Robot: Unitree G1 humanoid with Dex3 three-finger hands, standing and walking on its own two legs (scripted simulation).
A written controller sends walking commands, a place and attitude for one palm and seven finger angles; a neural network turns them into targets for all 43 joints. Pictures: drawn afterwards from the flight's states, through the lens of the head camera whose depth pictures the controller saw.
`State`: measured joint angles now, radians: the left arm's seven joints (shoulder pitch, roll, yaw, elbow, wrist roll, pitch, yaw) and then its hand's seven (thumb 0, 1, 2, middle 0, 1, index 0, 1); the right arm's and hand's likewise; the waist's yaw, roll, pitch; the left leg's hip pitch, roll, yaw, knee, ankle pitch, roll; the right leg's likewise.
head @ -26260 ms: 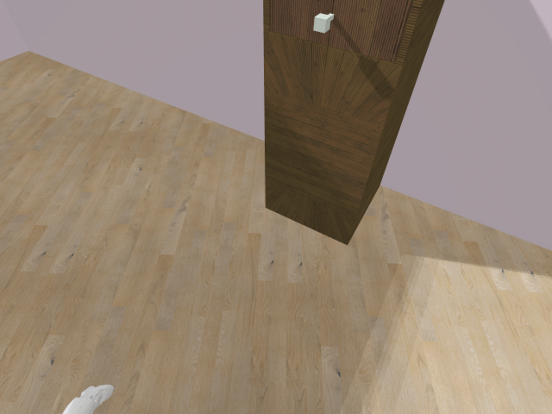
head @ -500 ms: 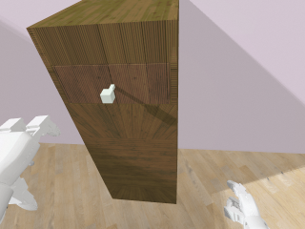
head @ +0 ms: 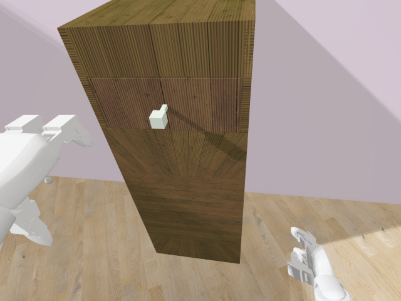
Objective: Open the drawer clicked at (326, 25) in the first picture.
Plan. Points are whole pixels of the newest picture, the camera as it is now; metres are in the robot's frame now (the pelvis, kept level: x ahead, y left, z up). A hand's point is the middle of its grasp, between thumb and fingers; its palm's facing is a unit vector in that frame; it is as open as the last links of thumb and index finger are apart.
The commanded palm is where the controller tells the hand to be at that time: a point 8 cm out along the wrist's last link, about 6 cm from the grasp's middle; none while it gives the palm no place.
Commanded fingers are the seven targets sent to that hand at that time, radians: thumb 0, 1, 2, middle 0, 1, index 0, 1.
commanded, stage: lift the hand off the handle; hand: left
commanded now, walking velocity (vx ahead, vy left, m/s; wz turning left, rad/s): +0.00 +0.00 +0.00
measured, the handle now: (160, 115) +0.48 +0.21 +0.14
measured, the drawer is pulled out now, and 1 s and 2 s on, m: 0.00 0.00 0.00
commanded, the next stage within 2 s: draw the hand back to the body in 0.32 s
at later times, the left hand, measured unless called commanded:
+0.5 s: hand (55, 162) +0.18 +0.22 +0.27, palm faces +0.33 +0.00 -0.94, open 13.8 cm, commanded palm +0.12 +0.25 +0.35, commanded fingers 0.00 -0.50 0.30 -0.30 -1.20 -0.30 -1.20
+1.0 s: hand (20, 141) +0.18 +0.25 +0.31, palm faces +0.41 +0.08 -0.91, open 13.8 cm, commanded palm +0.11 +0.26 +0.34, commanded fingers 0.00 -0.50 0.30 -0.30 -1.20 -0.30 -1.20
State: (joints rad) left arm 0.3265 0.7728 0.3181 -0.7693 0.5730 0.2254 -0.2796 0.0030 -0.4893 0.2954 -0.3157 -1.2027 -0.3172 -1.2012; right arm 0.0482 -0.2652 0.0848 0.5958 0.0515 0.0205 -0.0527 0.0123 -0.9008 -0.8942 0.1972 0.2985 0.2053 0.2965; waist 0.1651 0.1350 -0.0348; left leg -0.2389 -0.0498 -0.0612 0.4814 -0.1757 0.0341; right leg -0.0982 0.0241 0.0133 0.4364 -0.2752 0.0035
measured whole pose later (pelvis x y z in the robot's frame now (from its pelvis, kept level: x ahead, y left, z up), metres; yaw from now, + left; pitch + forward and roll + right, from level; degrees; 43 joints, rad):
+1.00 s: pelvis -0.03 -0.01 -0.01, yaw +0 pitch -6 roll -1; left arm -0.04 0.86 0.27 -0.56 0.60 0.23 -0.27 0.01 -0.49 0.29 -0.32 -1.20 -0.33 -1.20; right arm 0.03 -0.27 0.08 0.64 0.07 0.05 -0.03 0.01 -0.90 -0.89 0.20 0.30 0.20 0.30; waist 0.15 0.15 -0.03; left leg -0.27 -0.04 -0.06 0.54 -0.16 0.02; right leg -0.15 0.04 0.01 0.53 -0.28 -0.01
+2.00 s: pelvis +0.04 -0.02 +0.00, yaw -1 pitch -3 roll +0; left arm 0.17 0.41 0.54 -0.60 -0.14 -0.08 0.10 0.01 0.82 0.86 -0.21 -0.35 -0.21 -0.35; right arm 0.13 -0.22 0.02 0.64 0.03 -0.04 -0.04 0.01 -0.90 -0.89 0.20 0.30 0.21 0.30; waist 0.07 0.08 0.01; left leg -0.17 0.00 0.00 0.43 -0.21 0.01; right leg -0.03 0.03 0.02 0.38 -0.30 -0.03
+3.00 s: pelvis -0.16 +0.05 -0.01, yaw -2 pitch +2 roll -1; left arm 0.34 0.54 0.62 -0.86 -0.08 -0.19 0.12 0.02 0.89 0.89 -0.20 -0.30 -0.21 -0.30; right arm 0.19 -0.22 -0.01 0.57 0.02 -0.05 -0.05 0.01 -0.90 -0.89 0.20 0.30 0.21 0.30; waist -0.03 -0.05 0.08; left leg -0.39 0.02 0.01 0.60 -0.24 0.00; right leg -0.42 -0.03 0.01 0.67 -0.28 0.03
